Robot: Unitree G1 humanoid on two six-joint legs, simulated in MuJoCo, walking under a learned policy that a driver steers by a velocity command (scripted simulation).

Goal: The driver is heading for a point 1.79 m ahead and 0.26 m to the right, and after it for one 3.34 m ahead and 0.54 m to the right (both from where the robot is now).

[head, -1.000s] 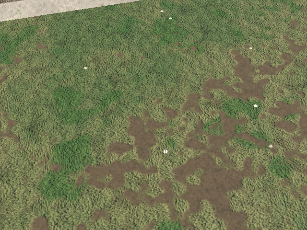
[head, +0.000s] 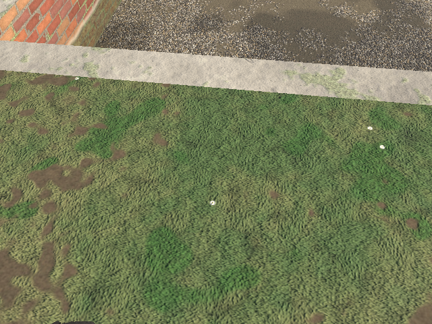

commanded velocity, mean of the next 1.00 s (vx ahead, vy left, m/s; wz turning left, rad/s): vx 0.50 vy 0.00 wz -0.21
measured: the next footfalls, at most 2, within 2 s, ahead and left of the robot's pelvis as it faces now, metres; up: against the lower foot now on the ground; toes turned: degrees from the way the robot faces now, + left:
left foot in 0.38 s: +0.34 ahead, +0.18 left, +0.00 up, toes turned +4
right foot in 0.90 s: +0.59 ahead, -0.12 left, +0.00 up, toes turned -17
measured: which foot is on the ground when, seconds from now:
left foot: up 0.00-0.36, down 0.38-0.90, up 0.92-1.00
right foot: down 0.00-0.38, up 0.40-0.88, down 0.90-1.00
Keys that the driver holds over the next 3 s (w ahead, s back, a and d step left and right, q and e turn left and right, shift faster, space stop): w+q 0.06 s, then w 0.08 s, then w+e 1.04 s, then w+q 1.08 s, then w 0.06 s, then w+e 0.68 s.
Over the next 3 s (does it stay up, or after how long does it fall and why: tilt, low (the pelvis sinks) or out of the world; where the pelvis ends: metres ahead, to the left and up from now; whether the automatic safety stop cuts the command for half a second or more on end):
stays up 1.47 -0.18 -0.02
